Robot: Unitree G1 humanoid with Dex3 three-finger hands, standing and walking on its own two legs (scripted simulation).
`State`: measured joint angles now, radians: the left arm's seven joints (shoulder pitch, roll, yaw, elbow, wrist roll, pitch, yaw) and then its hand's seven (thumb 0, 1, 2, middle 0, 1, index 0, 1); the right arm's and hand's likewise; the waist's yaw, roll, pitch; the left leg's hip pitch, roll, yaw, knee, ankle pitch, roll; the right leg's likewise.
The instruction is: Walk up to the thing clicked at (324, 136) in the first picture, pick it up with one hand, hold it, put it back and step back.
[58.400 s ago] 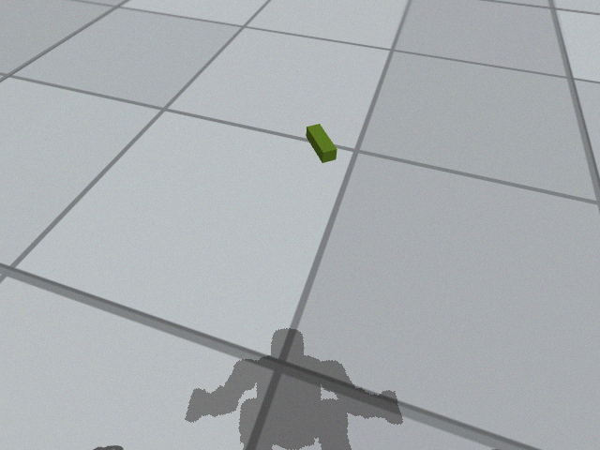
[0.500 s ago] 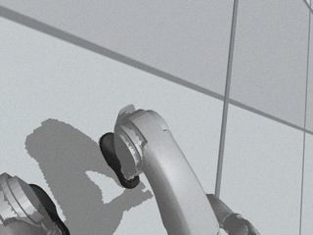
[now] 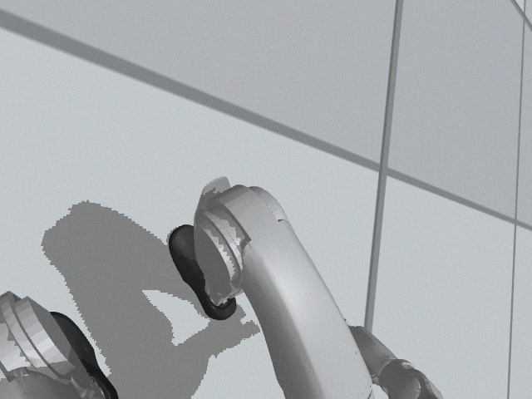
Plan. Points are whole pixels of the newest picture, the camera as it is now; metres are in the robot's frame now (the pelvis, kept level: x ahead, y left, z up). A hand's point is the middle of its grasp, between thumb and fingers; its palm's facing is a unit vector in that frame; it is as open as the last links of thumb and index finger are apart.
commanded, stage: settle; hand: left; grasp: from above
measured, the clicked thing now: out of the picture +0.53 +0.34 -0.29
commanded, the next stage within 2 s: lift in 0.76 s
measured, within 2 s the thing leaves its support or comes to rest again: leaves its support in 0.24 s
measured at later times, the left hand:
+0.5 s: hand out of the picture +0.51 +0.35 -0.19, palm faces -0.43 -0.11 -0.90, open 10.1 cm
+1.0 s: hand out of the picture +0.50 +0.34 -0.14, palm faces -0.43 -0.12 -0.89, open 10.1 cm
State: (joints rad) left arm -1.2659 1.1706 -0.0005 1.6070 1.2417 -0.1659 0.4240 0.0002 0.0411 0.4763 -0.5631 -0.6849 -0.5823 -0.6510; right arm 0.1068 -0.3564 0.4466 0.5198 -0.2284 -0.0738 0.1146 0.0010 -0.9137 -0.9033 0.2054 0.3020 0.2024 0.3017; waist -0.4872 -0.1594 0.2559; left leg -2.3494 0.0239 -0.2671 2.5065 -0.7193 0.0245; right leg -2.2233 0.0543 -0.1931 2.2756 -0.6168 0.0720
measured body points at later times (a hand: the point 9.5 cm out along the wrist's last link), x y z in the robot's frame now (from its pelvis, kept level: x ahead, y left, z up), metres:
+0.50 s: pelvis +0.01 +0.00 +0.01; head +0.29 +0.13 +0.33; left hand +0.53 +0.36 -0.14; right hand +0.06 -0.27 -0.04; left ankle +0.06 +0.12 -0.29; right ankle +0.13 -0.12 -0.29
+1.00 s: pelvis -0.01 -0.01 +0.01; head +0.25 +0.11 +0.36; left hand +0.52 +0.35 -0.08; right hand +0.06 -0.27 -0.06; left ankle +0.06 +0.12 -0.29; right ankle +0.13 -0.12 -0.29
